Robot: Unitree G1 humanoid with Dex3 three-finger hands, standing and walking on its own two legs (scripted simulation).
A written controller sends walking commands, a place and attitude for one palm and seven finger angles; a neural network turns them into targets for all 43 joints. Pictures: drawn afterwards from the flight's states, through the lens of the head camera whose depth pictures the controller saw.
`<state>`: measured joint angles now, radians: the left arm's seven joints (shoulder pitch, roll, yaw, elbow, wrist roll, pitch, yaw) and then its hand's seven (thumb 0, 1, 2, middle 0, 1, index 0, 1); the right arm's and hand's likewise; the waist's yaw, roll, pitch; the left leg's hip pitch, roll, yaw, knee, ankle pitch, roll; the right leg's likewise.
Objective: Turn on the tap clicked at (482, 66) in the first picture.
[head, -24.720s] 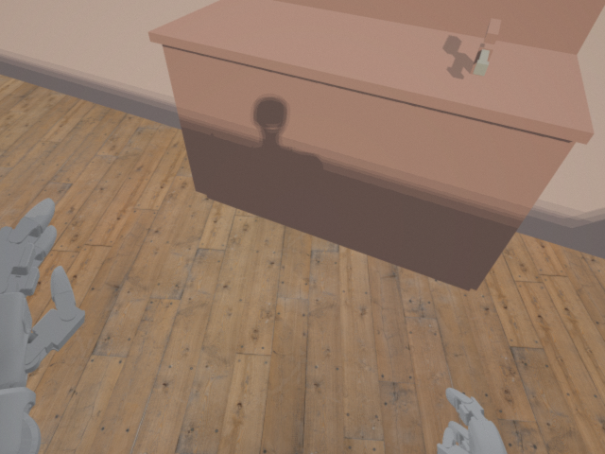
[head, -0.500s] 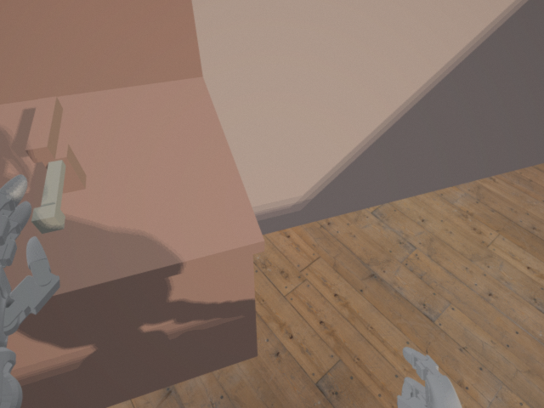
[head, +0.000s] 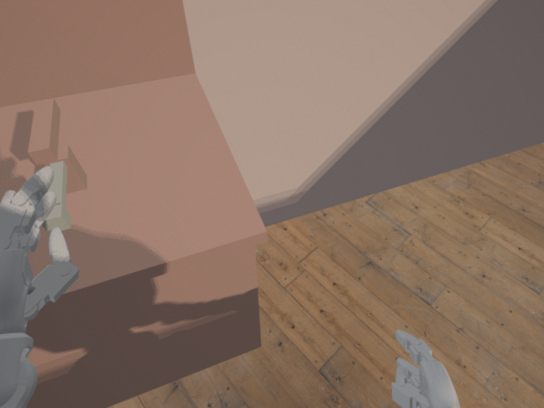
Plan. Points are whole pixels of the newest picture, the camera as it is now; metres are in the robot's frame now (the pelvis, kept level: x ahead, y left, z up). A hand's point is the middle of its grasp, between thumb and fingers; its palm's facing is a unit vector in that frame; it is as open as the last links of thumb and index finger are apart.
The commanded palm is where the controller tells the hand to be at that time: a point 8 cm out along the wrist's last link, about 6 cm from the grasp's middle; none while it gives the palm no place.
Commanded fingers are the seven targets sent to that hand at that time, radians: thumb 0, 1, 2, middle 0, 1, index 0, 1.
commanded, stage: come to a stop and stand still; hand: left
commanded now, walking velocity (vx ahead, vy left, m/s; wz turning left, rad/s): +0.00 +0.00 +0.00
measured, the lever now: (55, 218) +0.33 +0.33 +0.10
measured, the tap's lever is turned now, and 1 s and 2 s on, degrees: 0 0 0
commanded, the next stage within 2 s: look again from close up in 0.66 s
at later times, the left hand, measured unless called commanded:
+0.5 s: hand (44, 256) +0.24 +0.28 +0.15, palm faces +0.40 -0.85 -0.34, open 7.4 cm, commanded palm +0.18 +0.31 +0.18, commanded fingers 0.00 0.90 0.90 -0.20 -0.30 -0.20 -0.30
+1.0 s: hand (47, 251) +0.25 +0.27 +0.16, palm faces +0.42 -0.84 -0.35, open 7.4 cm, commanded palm +0.19 +0.30 +0.18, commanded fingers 0.00 0.90 0.90 -0.20 -0.30 -0.20 -0.30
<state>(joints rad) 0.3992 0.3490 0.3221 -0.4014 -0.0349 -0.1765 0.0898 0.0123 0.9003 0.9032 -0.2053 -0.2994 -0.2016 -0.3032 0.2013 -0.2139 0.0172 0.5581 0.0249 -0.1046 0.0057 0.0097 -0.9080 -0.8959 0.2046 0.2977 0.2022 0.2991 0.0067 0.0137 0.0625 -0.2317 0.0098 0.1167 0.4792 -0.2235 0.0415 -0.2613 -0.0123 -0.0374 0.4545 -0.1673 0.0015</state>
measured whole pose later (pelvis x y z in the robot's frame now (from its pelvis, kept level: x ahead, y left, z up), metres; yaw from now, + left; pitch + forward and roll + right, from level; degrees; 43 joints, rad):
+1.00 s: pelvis +0.03 +0.02 +0.00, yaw +2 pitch -1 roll -1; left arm 0.41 0.34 0.34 -0.44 -0.04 -0.18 0.11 0.01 0.89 0.90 -0.21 -0.30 -0.21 -0.30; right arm 0.21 -0.20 0.03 0.57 0.00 -0.08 -0.05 0.01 -0.91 -0.90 0.20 0.30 0.20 0.30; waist 0.02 -0.01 0.02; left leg -0.19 -0.01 0.09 0.46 -0.26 0.06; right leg -0.19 -0.02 -0.04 0.40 -0.20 0.02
